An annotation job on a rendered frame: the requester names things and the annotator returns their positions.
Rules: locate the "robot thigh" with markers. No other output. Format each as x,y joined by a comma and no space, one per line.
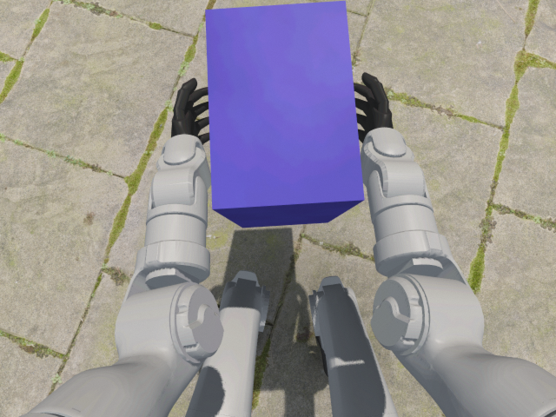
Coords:
356,383
226,381

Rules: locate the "left robot thigh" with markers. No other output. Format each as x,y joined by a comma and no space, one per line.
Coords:
226,381

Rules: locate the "right robot forearm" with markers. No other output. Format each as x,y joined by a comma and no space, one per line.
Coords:
407,238

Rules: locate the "robot left hand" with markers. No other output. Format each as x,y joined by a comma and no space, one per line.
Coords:
183,121

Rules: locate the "robot right hand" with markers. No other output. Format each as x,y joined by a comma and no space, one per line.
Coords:
378,114

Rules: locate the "left robot upper arm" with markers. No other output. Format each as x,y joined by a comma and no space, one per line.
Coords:
163,336

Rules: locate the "carton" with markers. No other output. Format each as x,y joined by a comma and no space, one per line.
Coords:
284,143

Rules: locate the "right robot thigh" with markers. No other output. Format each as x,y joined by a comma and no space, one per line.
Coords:
356,383

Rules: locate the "right robot upper arm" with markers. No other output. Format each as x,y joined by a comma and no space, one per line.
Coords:
435,326

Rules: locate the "left robot forearm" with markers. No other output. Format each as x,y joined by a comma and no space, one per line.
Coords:
177,218

